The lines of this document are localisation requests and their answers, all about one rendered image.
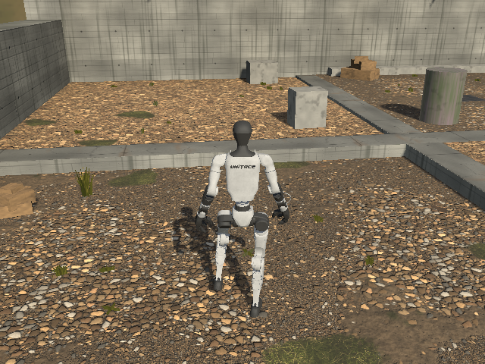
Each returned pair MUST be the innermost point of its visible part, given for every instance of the left robot upper arm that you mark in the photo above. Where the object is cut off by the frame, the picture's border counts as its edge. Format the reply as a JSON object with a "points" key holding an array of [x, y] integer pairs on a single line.
{"points": [[214, 174]]}

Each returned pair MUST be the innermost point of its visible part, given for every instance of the right robot upper arm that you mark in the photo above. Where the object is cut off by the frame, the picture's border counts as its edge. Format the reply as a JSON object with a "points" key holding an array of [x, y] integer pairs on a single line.
{"points": [[271, 174]]}

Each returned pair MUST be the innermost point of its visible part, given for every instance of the robot left hand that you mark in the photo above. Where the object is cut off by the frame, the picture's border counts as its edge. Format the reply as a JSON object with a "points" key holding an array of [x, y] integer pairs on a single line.
{"points": [[200, 221]]}

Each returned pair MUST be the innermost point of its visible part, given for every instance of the robot left forearm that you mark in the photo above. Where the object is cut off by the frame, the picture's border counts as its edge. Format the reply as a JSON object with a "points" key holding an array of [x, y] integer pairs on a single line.
{"points": [[205, 204]]}

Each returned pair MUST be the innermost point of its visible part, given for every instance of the robot right forearm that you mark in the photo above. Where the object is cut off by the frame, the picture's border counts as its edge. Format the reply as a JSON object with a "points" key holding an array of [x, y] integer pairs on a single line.
{"points": [[280, 200]]}

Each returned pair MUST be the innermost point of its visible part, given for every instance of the robot right shin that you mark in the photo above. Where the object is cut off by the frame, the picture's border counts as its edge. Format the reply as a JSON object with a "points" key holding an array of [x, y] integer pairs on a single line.
{"points": [[257, 281]]}

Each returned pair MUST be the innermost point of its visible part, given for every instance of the robot right hand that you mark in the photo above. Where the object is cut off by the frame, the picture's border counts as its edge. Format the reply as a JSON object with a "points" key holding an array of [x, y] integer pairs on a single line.
{"points": [[279, 213]]}

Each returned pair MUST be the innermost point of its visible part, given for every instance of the robot right foot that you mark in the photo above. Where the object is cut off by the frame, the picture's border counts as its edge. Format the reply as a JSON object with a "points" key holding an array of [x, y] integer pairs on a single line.
{"points": [[255, 310]]}

